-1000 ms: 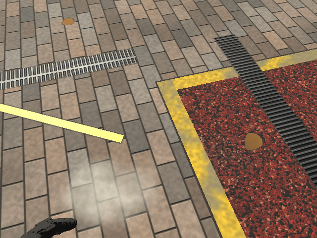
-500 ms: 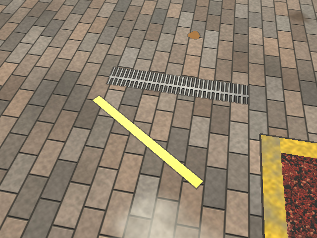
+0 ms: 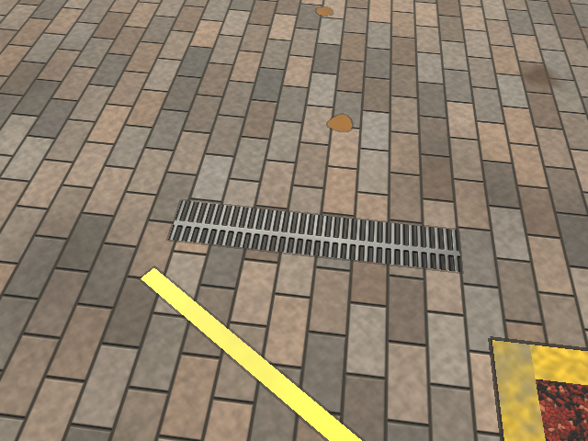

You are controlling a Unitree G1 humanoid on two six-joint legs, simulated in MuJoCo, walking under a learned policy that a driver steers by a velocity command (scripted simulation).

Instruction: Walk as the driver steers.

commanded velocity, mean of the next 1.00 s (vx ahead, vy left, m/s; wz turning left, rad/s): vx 0.47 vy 0.00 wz -0.32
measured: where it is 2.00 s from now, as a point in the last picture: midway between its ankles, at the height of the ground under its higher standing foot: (342, 362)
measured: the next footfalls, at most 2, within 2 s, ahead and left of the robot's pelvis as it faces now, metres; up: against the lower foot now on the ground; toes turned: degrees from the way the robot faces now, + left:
right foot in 0.14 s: +0.26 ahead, -0.13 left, +0.00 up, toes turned -6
left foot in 0.60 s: +0.57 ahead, +0.02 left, +0.00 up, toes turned -21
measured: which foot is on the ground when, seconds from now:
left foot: down 0.00-0.16, up 0.18-0.58, down 0.60-1.00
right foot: up 0.00-0.12, down 0.14-0.60, up 0.62-1.00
